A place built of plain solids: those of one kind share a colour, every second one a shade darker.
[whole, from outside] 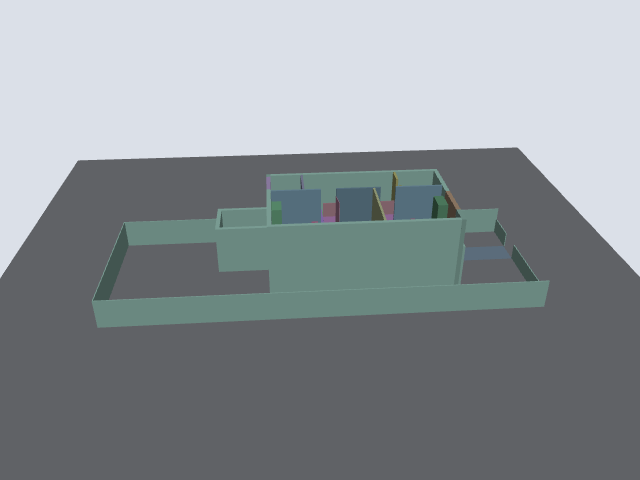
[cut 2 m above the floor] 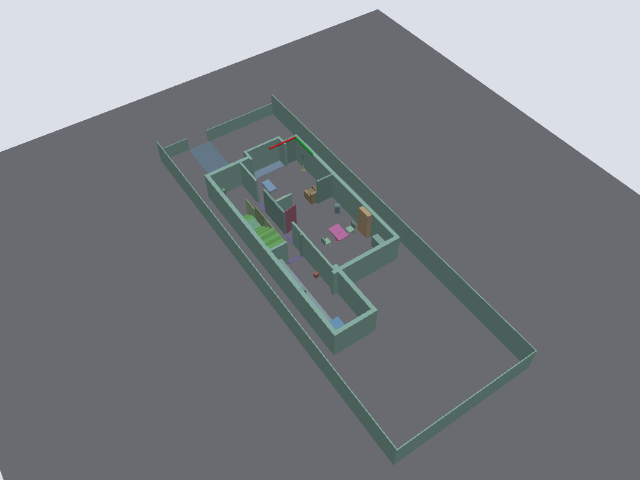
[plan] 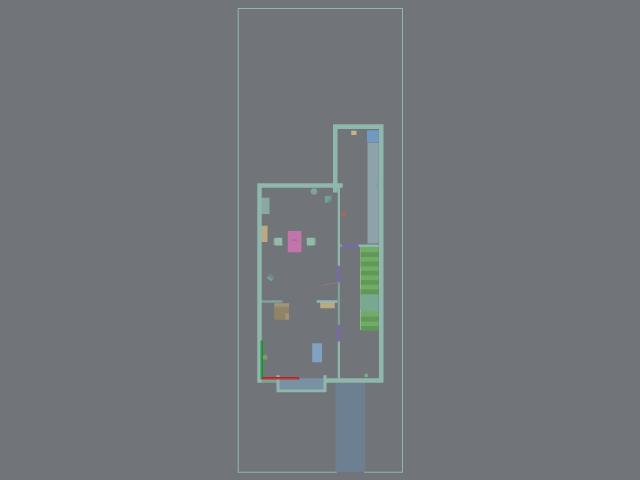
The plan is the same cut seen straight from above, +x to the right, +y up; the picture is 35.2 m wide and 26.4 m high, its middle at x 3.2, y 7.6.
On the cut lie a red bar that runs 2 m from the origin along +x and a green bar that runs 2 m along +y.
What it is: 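A detached two-storey house, 6.4 m wide inside and 10.5 m deep with a one-storey outshot of 3.2 m behind the kitchen; a hall 2.13 m wide with a straight stair of 15 risers of 195 mm on goings of 256 mm and a flat half landing; a through lounge; a bay window at the front; upstairs three bedrooms and a bathroom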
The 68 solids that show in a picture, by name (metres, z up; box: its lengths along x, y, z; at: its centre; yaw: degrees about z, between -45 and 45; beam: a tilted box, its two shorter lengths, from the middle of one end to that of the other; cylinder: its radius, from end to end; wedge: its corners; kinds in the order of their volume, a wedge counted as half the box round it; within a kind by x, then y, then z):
{
 "wall_1": {"box": [0.06, 25.57, 1.85], "at": [-1.29, 7.58, 0.88]},
 "wall_2": {"box": [0.26, 10.99, 5.47], "at": [-0.13, 5.24, 2.68]},
 "wall_3": {"box": [1.23, 0.26, 5.47], "at": [0.36, -0.13, 2.68]},
 "wall_4": {"box": [1.14, 0.14, 2.83], "at": [0.57, 4.22, 1.36]},
 "wall_5": {"box": [0.16, 0.94, 3.08], "at": [0.89, -0.31, 1.49]},
 "wall_6": {"box": [5.44, 0.06, 1.05], "at": [1.4, -5.17, 0.47]},
 "wall_7": {"box": [4.72, 0.26, 5.47], "at": [2.1, 10.6, 2.68]},
 "wall_8": {"box": [2.75, 0.16, 3.08], "at": [2.18, -0.7, 1.49]},
 "wall_9": {"box": [9.09, 0.06, 1.85], "at": [3.22, 20.33, 0.88]},
 "wall_10": {"box": [0.16, 0.94, 3.08], "at": [3.48, -0.31, 1.49]},
 "wall_11": {"box": [1.14, 0.14, 2.83], "at": [3.6, 4.22, 1.36]},
 "wall_12": {"box": [0.26, 3.76, 3.13], "at": [4.04, 12.09, 1.51]},
 "wall_13": {"box": [0.14, 2.02, 2.83], "at": [4.24, 1.01, 1.36]},
 "wall_14": {"box": [0.14, 2.32, 2.83], "at": [4.24, 4.1, 1.36]},
 "wall_15": {"box": [0.14, 4.29, 2.83], "at": [4.24, 8.33, 1.36]},
 "wall_16": {"box": [0.11, 0.14, 2.83], "at": [4.36, 7.29, 1.36]},
 "wall_17": {"box": [3.3, 0.26, 5.47], "at": [5.05, -0.13, 2.68]},
 "wall_18": {"box": [2.79, 0.26, 3.13], "at": [5.3, 13.84, 1.51]},
 "wall_19": {"box": [1.11, 0.14, 2.83], "at": [5.89, 7.29, 1.36]},
 "wall_20": {"box": [0.26, 10.99, 5.47], "at": [6.57, 5.24, 2.68]},
 "wall_21": {"box": [0.26, 3.76, 3.13], "at": [6.57, 12.09, 1.51]},
 "wall_22": {"box": [2.13, 0.06, 1.05], "at": [6.7, -5.17, 0.47]},
 "wall_23": {"box": [0.06, 25.57, 1.85], "at": [7.73, 7.58, 0.88]},
 "tread_1": {"box": [1.0, 0.29, 0.21], "at": [5.94, 2.75, 0.09]},
 "tread_2": {"box": [1.0, 0.29, 0.41], "at": [5.94, 3.01, 0.18]},
 "tread_3": {"box": [1.0, 0.29, 0.6], "at": [5.94, 3.27, 0.28]},
 "tread_4": {"box": [1.0, 0.29, 0.8], "at": [5.94, 3.52, 0.38]},
 "tread_5": {"box": [1.0, 0.29, 0.99], "at": [5.94, 4.76, 0.48]},
 "tread_6": {"box": [1.0, 0.29, 1.19], "at": [5.94, 5.02, 0.57]},
 "tread_7": {"box": [1.0, 0.29, 1.38], "at": [5.94, 5.28, 0.67]},
 "tread_8": {"box": [1.0, 0.29, 1.58], "at": [5.94, 5.53, 0.77]},
 "tread_9": {"box": [1.0, 0.29, 1.77], "at": [5.94, 5.79, 0.87]},
 "tread_10": {"box": [1.0, 0.29, 1.97], "at": [5.94, 6.05, 0.96]},
 "tread_11": {"box": [1.0, 0.29, 2.16], "at": [5.94, 6.3, 1.06]},
 "tread_12": {"box": [1.0, 0.29, 2.36], "at": [5.94, 6.56, 1.16]},
 "tread_13": {"box": [1.0, 0.29, 2.55], "at": [5.94, 6.81, 1.25]},
 "tread_14": {"box": [1.0, 0.29, 2.74], "at": [5.94, 7.07, 1.35]},
 "ground_1": {"box": [2.43, 0.62, 0.5], "at": [2.18, -0.31, -0.25]},
 "ground_2": {"box": [1.63, 4.89, 0.5], "at": [4.87, -2.7, -0.25]},
 "landing_wall_1": {"box": [0.14, 2.88, 2.64], "at": [4.24, 1.44, 4.1]},
 "landing_wall_2": {"box": [0.14, 2.72, 2.64], "at": [4.24, 5.16, 4.1]},
 "landing_wall_3": {"box": [0.14, 3.03, 2.64], "at": [4.24, 8.95, 4.1]},
 "wardrobe_bed_1": {"box": [1.25, 0.6, 2.05], "at": [3.14, 0.3, 3.89]},
 "wardrobe_bed_2": {"box": [1.16, 0.6, 2.05], "at": [3.21, 10.17, 3.89]},
 "front_wall_over_bay_1": {"box": [2.43, 0.26, 2.64], "at": [2.18, -0.13, 4.1]},
 "bedrooms_wall_1": {"box": [4.17, 0.14, 2.64], "at": [2.08, 4.22, 4.1]},
 "back_wall_over_outshot_1": {"box": [1.83, 0.26, 2.64], "at": [5.37, 10.6, 4.1]},
 "shelf_1": {"box": [0.32, 0.9, 2.02], "at": [0.16, 7.93, 0.96]},
 "shelf_2": {"box": [0.8, 0.3, 1.74], "at": [3.61, 4.0, 0.82]},
 "half_landing_1": {"box": [1.0, 0.99, 0.8], "at": [5.94, 4.16, 0.38]},
 "fridge_freezer_1": {"box": [0.65, 0.65, 1.85], "at": [6.11, 13.31, 0.88]},
 "upper_floor_landing_1": {"box": [1.13, 4.6, 0.14], "at": [4.87, 4.92, 2.85]},
 "box_wall_1": {"box": [1.11, 0.14, 2.64], "at": [5.89, 2.57, 4.1]},
 "dresser_1": {"box": [0.42, 0.9, 0.92], "at": [0.21, 9.48, 0.41]},
 "stair_guard_1": {"box": [0.04, 1.14, 1.68], "at": [5.42, 3.21, 0.79]},
 "stair_guard_2": {"box": [0.04, 1.14, 2.41], "at": [5.42, 4.36, 1.15]},
 "stair_guard_3": {"box": [0.04, 1.14, 3.14], "at": [5.42, 5.5, 1.52]},
 "well_guard_1": {"box": [0.06, 4.57, 1.14], "at": [5.41, 4.93, 3.3]},
 "slotfit_front_seat_1": {"box": [0.47, 0.69, 0.48], "at": [1.09, 3.55, 0.19]},
 "slotfit_front_seat_2": {"box": [0.82, 0.17, 0.94], "at": [1.09, 4.03, 0.42]},
 "worktop_1": {"box": [0.62, 5.55, 0.04], "at": [6.13, 10.18, 0.88]},
 "door_leaf_back_room_1": {"box": [0.89, 0.04, 2.05], "at": [3.73, 5.18, 0.97], "yaw": 10.8},
 "door_leaf_bedroom_rear_1": {"box": [0.89, 0.04, 2.05], "at": [3.73, 6.46, 3.89], "yaw": 7.4},
 "meeting_table_1": {"box": [0.76, 1.17, 0.07], "at": [1.8, 7.51, 0.7]},
 "coffee_table_1": {"box": [0.54, 1.05, 0.07], "at": [3.04, 1.4, 0.36]},
 "side_chair_1": {"box": [0.42, 0.42, 0.04], "at": [0.92, 7.51, 0.43]},
 "side_chair_2": {"box": [0.42, 0.42, 0.04], "at": [2.69, 7.51, 0.43]},
 "threshold_1": {"box": [0.92, 0.14, 0.07], "at": [4.87, 7.29, -0.01]}
}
